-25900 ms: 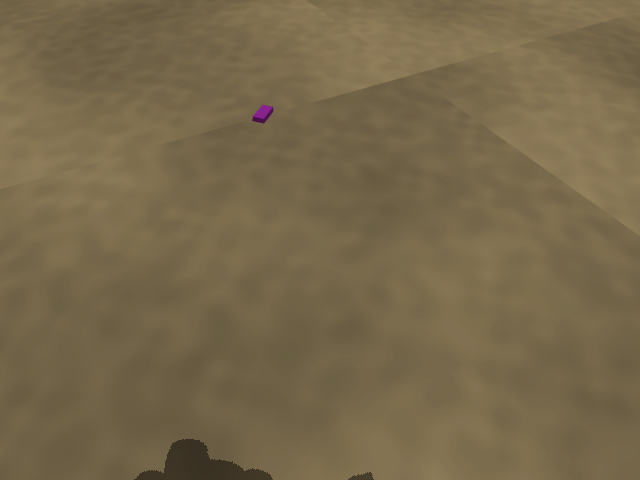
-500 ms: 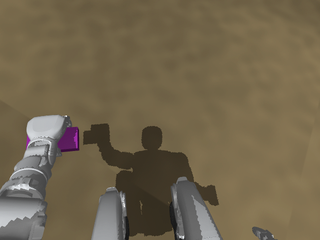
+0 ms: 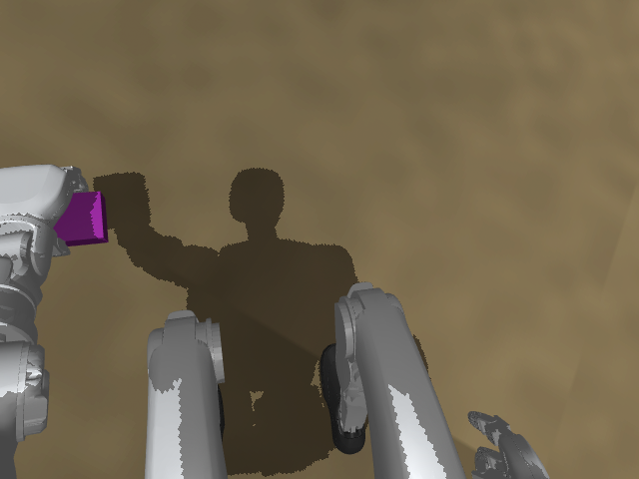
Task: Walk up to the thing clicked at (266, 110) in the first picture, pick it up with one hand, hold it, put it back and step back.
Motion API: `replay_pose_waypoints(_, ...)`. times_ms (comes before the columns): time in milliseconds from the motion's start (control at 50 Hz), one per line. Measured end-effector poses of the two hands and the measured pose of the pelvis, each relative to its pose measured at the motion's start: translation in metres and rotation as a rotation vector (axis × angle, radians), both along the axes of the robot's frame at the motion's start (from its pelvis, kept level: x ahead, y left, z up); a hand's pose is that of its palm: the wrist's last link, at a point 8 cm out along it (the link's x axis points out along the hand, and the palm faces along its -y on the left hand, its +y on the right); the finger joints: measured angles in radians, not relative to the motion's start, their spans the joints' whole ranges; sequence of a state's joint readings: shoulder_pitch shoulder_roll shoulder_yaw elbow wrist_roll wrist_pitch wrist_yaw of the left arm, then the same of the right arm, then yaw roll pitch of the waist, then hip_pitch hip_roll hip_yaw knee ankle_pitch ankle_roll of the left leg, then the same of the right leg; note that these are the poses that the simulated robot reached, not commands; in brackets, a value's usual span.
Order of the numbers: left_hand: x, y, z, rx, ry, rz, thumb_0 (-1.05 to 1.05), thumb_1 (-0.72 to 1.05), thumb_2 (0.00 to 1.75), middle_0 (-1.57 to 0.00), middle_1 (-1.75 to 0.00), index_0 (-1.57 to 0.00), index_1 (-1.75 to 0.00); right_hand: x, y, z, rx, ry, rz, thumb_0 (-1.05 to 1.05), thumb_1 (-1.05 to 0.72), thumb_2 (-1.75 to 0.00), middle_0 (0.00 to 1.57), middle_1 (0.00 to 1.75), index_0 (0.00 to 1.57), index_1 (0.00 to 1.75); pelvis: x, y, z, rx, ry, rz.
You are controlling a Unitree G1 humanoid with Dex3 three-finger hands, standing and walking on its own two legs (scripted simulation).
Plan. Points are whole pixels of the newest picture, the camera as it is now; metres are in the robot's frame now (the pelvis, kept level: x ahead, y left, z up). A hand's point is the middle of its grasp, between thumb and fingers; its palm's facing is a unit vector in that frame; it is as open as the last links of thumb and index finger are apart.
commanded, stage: crouch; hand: left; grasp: from above
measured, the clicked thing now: (49, 221) +0.45 +0.29 -0.20
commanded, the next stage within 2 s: lower in 0.74 s
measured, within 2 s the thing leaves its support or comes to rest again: neither
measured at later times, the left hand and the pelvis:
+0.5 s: hand (68, 226) +0.46 +0.28 -0.25, palm faces -0.48 -0.05 -0.87, open 9.2 cm; pelvis -0.01 +0.00 -0.07, yaw -2 degrees
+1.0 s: hand (72, 228) +0.46 +0.30 -0.29, palm faces -0.50 -0.06 -0.86, open 9.2 cm; pelvis -0.01 +0.00 -0.10, yaw -4 degrees
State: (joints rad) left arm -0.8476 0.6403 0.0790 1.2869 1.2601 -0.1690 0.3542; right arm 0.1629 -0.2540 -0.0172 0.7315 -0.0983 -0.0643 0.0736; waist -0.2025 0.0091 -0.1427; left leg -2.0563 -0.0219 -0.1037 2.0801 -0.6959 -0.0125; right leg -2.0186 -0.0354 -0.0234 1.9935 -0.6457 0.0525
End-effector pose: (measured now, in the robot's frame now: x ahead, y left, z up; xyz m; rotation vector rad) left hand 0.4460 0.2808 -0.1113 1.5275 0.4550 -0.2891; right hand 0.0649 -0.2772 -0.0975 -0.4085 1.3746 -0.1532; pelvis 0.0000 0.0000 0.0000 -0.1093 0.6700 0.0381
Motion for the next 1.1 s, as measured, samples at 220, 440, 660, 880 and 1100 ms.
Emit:
replay_pose_waypoints(220,0.011,0.005,-0.037,0.001,0.032,0.025,0.01,0.16,0.3,-0.77,-0.38,-0.81,-0.34,-0.009,-0.003,-0.024,0.013,0.042,0.0,0.0,-0.9,-0.89,0.2,0.3,0.2,0.3,0.0,0.0,-0.028,-0.008,-0.001,-0.006)
replay_pose_waypoints(440,0.016,0.005,-0.07,-0.022,0.04,0.003,0.01,0.16,0.3,-0.76,-0.39,-0.8,-0.34,-0.037,0.001,-0.048,0.027,0.115,-0.013,0.0,-0.9,-0.89,0.2,0.3,0.2,0.3,-0.005,-0.001,-0.057,-0.016,-0.019,-0.015)
replay_pose_waypoints(660,0.021,0.008,-0.095,-0.019,0.02,0.002,0.01,0.17,0.29,-0.76,-0.39,-0.81,-0.34,-0.052,0.005,-0.065,0.023,0.137,-0.013,0.0,-0.9,-0.89,0.2,0.3,0.2,0.3,-0.01,0.002,-0.082,-0.031,-0.039,-0.022)
replay_pose_waypoints(880,0.027,0.014,-0.11,-0.01,0.027,0.008,0.01,0.16,0.28,-0.78,-0.37,-0.82,-0.33,-0.054,0.011,-0.072,0.024,0.148,0.003,0.0,-0.9,-0.89,0.2,0.3,0.2,0.3,-0.008,0.004,-0.092,-0.045,-0.042,-0.025)
replay_pose_waypoints(1100,0.027,0.015,-0.14,-0.034,0.064,0.001,0.01,0.13,0.32,-0.8,-0.36,-0.84,-0.32,-0.051,0.009,-0.073,0.007,0.17,0.036,0.0,-0.91,-0.89,0.2,0.3,0.2,0.3,-0.006,0.006,-0.102,-0.062,-0.052,-0.03)
